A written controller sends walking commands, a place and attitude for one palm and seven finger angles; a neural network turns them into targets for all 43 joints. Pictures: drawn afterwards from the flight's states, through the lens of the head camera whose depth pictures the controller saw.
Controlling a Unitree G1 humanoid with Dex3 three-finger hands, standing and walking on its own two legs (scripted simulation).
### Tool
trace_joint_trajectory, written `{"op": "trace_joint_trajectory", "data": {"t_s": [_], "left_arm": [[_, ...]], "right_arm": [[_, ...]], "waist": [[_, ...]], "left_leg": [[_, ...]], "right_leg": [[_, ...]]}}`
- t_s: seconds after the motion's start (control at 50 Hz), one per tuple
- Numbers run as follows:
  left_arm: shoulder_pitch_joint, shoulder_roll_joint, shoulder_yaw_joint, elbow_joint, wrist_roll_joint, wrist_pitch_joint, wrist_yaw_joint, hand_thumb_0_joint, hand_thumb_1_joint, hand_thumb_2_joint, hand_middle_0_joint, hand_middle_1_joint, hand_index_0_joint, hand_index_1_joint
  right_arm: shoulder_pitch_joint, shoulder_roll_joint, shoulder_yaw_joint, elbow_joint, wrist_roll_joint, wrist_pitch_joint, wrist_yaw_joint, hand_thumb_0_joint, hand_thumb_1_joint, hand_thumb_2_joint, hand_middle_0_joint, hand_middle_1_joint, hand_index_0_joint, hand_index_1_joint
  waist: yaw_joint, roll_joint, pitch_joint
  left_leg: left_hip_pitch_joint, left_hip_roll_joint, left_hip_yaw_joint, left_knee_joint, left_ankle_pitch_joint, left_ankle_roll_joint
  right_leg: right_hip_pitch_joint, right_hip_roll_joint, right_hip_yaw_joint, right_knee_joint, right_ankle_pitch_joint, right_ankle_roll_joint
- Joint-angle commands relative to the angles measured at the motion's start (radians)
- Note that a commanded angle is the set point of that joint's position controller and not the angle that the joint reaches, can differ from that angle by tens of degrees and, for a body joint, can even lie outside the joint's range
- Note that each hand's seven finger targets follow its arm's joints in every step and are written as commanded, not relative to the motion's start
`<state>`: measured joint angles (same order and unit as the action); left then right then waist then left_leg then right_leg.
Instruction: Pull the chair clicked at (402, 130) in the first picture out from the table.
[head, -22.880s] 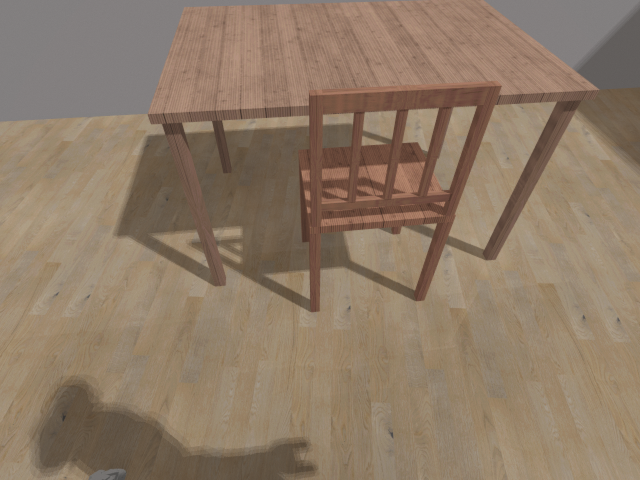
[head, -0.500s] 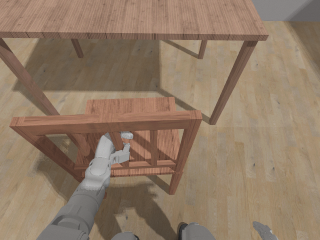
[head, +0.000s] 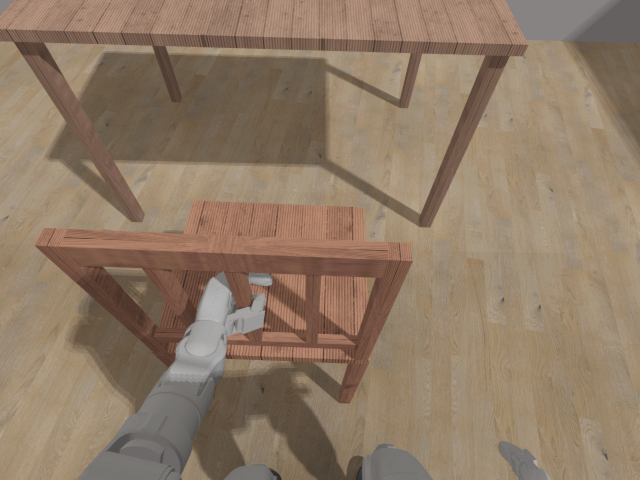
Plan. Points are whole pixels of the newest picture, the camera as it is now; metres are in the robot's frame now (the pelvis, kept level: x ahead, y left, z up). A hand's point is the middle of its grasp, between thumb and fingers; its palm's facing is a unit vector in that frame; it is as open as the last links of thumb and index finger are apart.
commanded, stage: step backward, pulling the chair out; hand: left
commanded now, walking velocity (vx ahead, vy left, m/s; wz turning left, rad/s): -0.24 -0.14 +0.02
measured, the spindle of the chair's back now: (247, 306) +0.36 +0.12 -0.09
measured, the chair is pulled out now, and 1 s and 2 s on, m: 0.48 0.63 0.63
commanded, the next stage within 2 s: stop walking, hand still on the chair in 0.06 s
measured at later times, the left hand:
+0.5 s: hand (249, 406) +0.21 +0.10 -0.06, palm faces -0.07 -0.99 -0.16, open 5.2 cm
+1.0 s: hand (246, 423) +0.19 +0.10 -0.06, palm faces -0.02 -0.99 -0.16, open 5.3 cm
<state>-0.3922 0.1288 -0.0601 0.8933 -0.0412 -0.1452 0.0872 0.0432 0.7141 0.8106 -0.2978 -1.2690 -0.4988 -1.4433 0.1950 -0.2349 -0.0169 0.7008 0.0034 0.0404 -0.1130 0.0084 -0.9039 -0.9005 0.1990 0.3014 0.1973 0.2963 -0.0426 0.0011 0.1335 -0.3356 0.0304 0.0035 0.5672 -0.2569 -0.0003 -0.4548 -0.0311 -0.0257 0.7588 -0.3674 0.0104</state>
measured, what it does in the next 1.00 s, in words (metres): steps on the spot: right foot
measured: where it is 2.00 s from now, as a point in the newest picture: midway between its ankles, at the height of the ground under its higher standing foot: outside the picture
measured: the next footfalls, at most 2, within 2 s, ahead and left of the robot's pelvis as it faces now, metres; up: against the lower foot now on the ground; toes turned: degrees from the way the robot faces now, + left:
right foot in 0.14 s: -0.01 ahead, -0.15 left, +0.00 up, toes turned -4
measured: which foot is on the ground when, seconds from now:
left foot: down 0.00-1.00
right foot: up 0.00-0.12, down 0.14-1.00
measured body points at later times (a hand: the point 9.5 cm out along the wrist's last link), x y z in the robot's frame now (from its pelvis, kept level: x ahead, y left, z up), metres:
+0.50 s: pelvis -0.08 -0.01 +0.00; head -0.06 -0.01 +0.45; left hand +0.21 +0.15 -0.05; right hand +0.00 -0.28 -0.12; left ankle -0.03 +0.11 -0.73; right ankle -0.06 -0.15 -0.73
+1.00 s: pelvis -0.05 -0.03 +0.01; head -0.04 -0.04 +0.46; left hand +0.19 +0.15 -0.05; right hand +0.09 -0.28 -0.09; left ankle -0.03 +0.11 -0.73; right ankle -0.05 -0.15 -0.73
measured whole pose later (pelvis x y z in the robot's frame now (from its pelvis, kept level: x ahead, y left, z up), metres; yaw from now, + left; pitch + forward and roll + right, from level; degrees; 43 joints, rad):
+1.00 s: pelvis -0.05 -0.03 +0.01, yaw -2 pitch -2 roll +0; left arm 0.04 0.14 -0.06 0.61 -0.04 -0.10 0.07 0.06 0.69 0.83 -0.33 -1.25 -0.50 -1.44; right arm 0.18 -0.23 0.02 0.69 0.02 -0.03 -0.11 0.01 -0.90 -0.90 0.20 0.30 0.20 0.30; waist -0.01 0.02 0.06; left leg -0.22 0.05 -0.02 0.46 -0.22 -0.04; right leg -0.18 0.00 -0.03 0.45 -0.24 0.00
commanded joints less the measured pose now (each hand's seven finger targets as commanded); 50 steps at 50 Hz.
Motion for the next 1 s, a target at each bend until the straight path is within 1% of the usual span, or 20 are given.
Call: {"op": "trace_joint_trajectory", "data": {"t_s": [0.0, 0.06, 0.1, 0.12, 0.14, 0.16, 0.18, 0.2, 0.22, 0.26, 0.3, 0.34, 0.38, 0.46, 0.52, 0.6, 0.72, 0.76, 0.86, 0.98], "left_arm": [[-0.318, 0.05, 0.0, -0.153, 0.014, -0.079, -0.003, 0.0, 0.9, 0.9, -0.5, -1.45, -0.5, -1.45], [-0.323, 0.08, 0.011, -0.111, 0.03, -0.1, -0.012, 0.0, 0.9, 0.9, -0.5, -1.45, -0.5, -1.45], [-0.284, 0.132, 0.046, -0.09, 0.041, -0.109, -0.018, 0.0, 0.9, 0.9, -0.5, -1.45, -0.5, -1.45], [-0.273, 0.143, 0.05, -0.076, 0.044, -0.11, -0.02, 0.0, 0.9, 0.9, -0.5, -1.45, -0.5, -1.45], [-0.283, 0.175, 0.068, -0.068, 0.04, -0.105, -0.016, 0.0, 0.9, 0.9, -0.5, -1.45, -0.5, -1.45], [-0.307, 0.249, 0.113, -0.25, 0.023, -0.11, -0.01, 0.0, 0.9, 0.9, -0.5, -1.45, -0.5, -1.45], [-0.285, 0.251, 0.122, -0.239, 0.018, -0.1, -0.004, 0.0, 0.9, 0.9, -0.5, -1.45, -0.5, -1.45], [-0.232, 0.24, 0.115, -0.223, 0.013, -0.079, 0.002, 0.0, 0.9, 0.9, -0.5, -1.45, -0.5, -1.45], [-0.216, 0.224, 0.112, -0.237, 0.017, -0.062, 0.006, 0.0, 0.9, 0.9, -0.5, -1.45, -0.5, -1.45], [-0.208, 0.213, 0.12, -0.254, 0.015, -0.041, 0.009, 0.0, 0.9, 0.9, -0.5, -1.45, -0.5, -1.45], [-0.177, 0.188, 0.107, -0.273, 0.011, -0.035, 0.005, 0.0, 0.9, 0.9, -0.5, -1.45, -0.5, -1.45], [-0.172, 0.138, 0.062, -0.293, 0.016, -0.045, -0.002, 0.0, 0.9, 0.9, -0.5, -1.45, -0.5, -1.45], [-0.162, 0.12, 0.05, -0.309, 0.02, -0.051, -0.002, 0.0, 0.9, 0.9, -0.5, -1.45, -0.5, -1.45], [-0.092, 0.084, 0.021, -0.345, 0.014, -0.052, -0.008, 0.0, 0.9, 0.9, -0.5, -1.45, -0.5, -1.45], [-0.034, 0.089, 0.012, -0.359, 0.02, -0.045, -0.009, 0.0, 0.9, 0.9, -0.5, -1.45, -0.5, -1.45], [0.044, 0.115, 0.019, -0.372, 0.031, -0.038, -0.003, 0.0, 0.9, 0.9, -0.5, -1.45, -0.5, -1.45], [0.14, 0.132, 0.047, -0.416, 0.035, -0.029, 0.002, 0.0, 0.9, 0.9, -0.5, -1.45, -0.5, -1.45], [0.156, 0.127, 0.045, -0.447, 0.033, -0.024, 0.0, 0.0, 0.9, 0.9, -0.5, -1.45, -0.5, -1.45], [0.21, 0.127, 0.046, -0.48, 0.029, -0.013, -0.003, 0.0, 0.9, 0.9, -0.5, -1.45, -0.5, -1.45], [0.252, 0.127, 0.043, -0.51, 0.025, -0.005, -0.004, 0.0, 0.9, 0.9, -0.5, -1.45, -0.5, -1.45]], "right_arm": [[0.049, -0.141, -0.046, -0.059, 0.004, -0.053, 0.02, 0.0, -0.9, -0.9, 0.2, 0.3, 0.2, 0.3], [0.054, -0.143, -0.045, -0.042, 0.003, -0.064, 0.022, 0.0, -0.9, -0.9, 0.2, 0.3, 0.2, 0.3], [0.044, -0.15, -0.04, -0.042, 0.004, -0.062, 0.02, 0.0, -0.9, -0.9, 0.2, 0.3, 0.2, 0.3], [0.031, -0.132, -0.033, -0.051, 0.011, -0.057, 0.018, 0.0, -0.9, -0.9, 0.2, 0.3, 0.2, 0.3], [0.036, -0.13, -0.042, -0.059, 0.024, -0.052, 0.01, 0.0, -0.9, -0.9, 0.2, 0.3, 0.2, 0.3], [0.013, -0.117, -0.043, -0.115, 0.039, -0.049, 0.005, 0.0, -0.9, -0.9, 0.2, 0.3, 0.2, 0.3], [-0.029, -0.112, -0.032, -0.126, 0.043, -0.051, -0.006, 0.0, -0.9, -0.9, 0.2, 0.3, 0.2, 0.3], [-0.026, -0.116, -0.026, -0.111, 0.041, -0.05, -0.01, 0.0, -0.9, -0.9, 0.2, 0.3, 0.2, 0.3], [-0.034, -0.107, -0.009, -0.111, 0.033, -0.052, -0.007, 0.0, -0.9, -0.9, 0.2, 0.3, 0.2, 0.3], [-0.032, -0.098, 0.0, -0.107, 0.027, -0.068, -0.006, 0.0, -0.9, -0.9, 0.2, 0.3, 0.2, 0.3], [-0.024, -0.114, -0.01, -0.098, 0.022, -0.082, -0.013, 0.0, -0.9, -0.9, 0.2, 0.3, 0.2, 0.3], [-0.037, -0.103, -0.003, -0.111, 0.017, -0.077, -0.01, 0.0, -0.9, -0.9, 0.2, 0.3, 0.2, 0.3], [-0.037, -0.099, 0.003, -0.121, 0.016, -0.075, -0.008, 0.0, -0.9, -0.9, 0.2, 0.3, 0.2, 0.3], [-0.027, -0.089, 0.007, -0.125, 0.019, -0.087, -0.004, 0.0, -0.9, -0.9, 0.2, 0.3, 0.2, 0.3], [-0.014, -0.094, 0.009, -0.12, 0.02, -0.103, -0.004, 0.0, -0.9, -0.9, 0.2, 0.3, 0.2, 0.3], [-0.011, -0.098, 0.007, -0.106, 0.015, -0.122, -0.004, 0.0, -0.9, -0.9, 0.2, 0.3, 0.2, 0.3], [-0.022, -0.092, 0.005, -0.107, 0.008, -0.131, -0.002, 0.0, -0.9, -0.9, 0.2, 0.3, 0.2, 0.3], [-0.035, -0.088, 0.006, -0.116, 0.009, -0.131, -0.001, 0.0, -0.9, -0.9, 0.2, 0.3, 0.2, 0.3], [-0.053, -0.088, 0.006, -0.127, 0.011, -0.12, -0.003, 0.0, -0.9, -0.9, 0.2, 0.3, 0.2, 0.3], [-0.066, -0.09, 0.005, -0.145, 0.015, -0.101, -0.005, 0.0, -0.9, -0.9, 0.2, 0.3, 0.2, 0.3]], "waist": [[0.015, 0.122, -0.364], [0.007, 0.204, -0.374], [0.019, 0.213, -0.376], [0.016, 0.136, -0.377], [0.006, -0.03, -0.402], [0.013, -0.206, -0.441], [0.023, -0.224, -0.402], [0.027, -0.139, -0.386], [0.024, -0.084, -0.373], [0.006, -0.117, -0.343], [0.008, -0.094, -0.295], [0.011, 0.043, -0.262], [0.019, 0.075, -0.23], [0.028, 0.119, -0.253], [0.025, 0.062, -0.249], [0.024, 0.041, -0.212], [0.028, 0.012, -0.274], [0.027, -0.024, -0.294], [0.026, -0.001, -0.303], [0.027, 0.002, -0.291]], "left_leg": [[0.344, 0.315, -0.229, -0.065, 0.775, 0.145], [0.34, 0.28, -0.207, -0.046, 0.641, 0.116], [0.234, 0.241, -0.174, -0.015, 0.522, 0.086], [0.166, 0.206, -0.132, 0.007, 0.426, 0.056], [0.102, 0.15, -0.063, 0.029, 0.255, 0.008], [0.083, 0.082, -0.019, 0.096, 0.045, -0.019], [0.06, 0.028, -0.017, 0.179, -0.148, -0.022], [0.074, 0.013, -0.03, 0.22, -0.184, -0.02], [0.073, 0.008, -0.042, 0.206, -0.17, -0.012], [0.115, 0.011, -0.046, 0.054, -0.105, 0.002], [0.175, 0.032, -0.067, -0.08, -0.058, 0.024], [0.129, 0.069, -0.132, -0.154, -0.207, 0.051], [0.054, 0.083, -0.181, -0.226, -0.306, 0.07], [0.092, 0.117, -0.2, -0.268, -0.241, 0.094], [0.129, 0.106, -0.158, -0.238, -0.11, 0.074], [0.122, 0.09, -0.109, -0.228, -0.091, 0.048], [0.211, 0.076, -0.063, -0.156, 0.122, 0.031], [0.224, 0.078, -0.059, -0.141, 0.182, 0.027], [0.233, 0.08, -0.053, -0.13, 0.272, 0.022], [0.239, 0.079, -0.056, -0.133, 0.28, 0.022]], "right_leg": [[0.063, 0.002, 0.019, -0.079, -0.063, -0.009], [0.142, 0.003, 0.019, -0.282, 0.05, -0.009], [0.25, -0.025, 0.036, -0.376, 0.252, -0.019], [0.3, -0.064, 0.061, -0.374, 0.378, -0.025], [0.333, -0.11, 0.095, -0.352, 0.416, -0.037], [0.334, -0.197, 0.184, -0.373, 0.335, -0.069], [0.264, -0.255, 0.226, -0.42, 0.213, -0.107], [0.207, -0.269, 0.232, -0.44, 0.072, -0.136], [0.207, -0.257, 0.205, -0.415, 0.05, -0.131], [0.204, -0.212, 0.153, -0.386, -0.014, -0.089], [0.189, -0.138, 0.125, -0.387, -0.079, -0.045], [0.17, -0.08, 0.083, -0.361, -0.234, -0.023], [0.203, -0.042, 0.061, -0.322, -0.217, -0.021], [0.265, -0.002, 0.028, -0.296, -0.04, -0.013], [0.26, -0.014, 0.041, -0.353, 0.019, -0.017], [0.22, -0.034, 0.062, -0.394, 0.025, -0.016], [0.238, -0.059, 0.092, -0.397, 0.184, -0.025], [0.266, -0.066, 0.09, -0.387, 0.264, -0.026], [0.303, -0.078, 0.081, -0.371, 0.386, -0.028], [0.306, -0.08, 0.075, -0.381, 0.398, -0.028]]}}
